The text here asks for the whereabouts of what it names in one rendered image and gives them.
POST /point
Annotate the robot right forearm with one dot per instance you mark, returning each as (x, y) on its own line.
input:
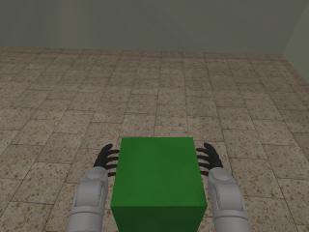
(227, 202)

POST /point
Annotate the carton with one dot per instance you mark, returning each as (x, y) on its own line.
(158, 186)

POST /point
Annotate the left robot hand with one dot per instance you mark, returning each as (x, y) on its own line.
(103, 159)

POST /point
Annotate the robot left forearm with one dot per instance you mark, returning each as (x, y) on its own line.
(88, 203)

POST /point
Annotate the right robot hand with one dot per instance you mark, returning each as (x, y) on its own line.
(212, 159)

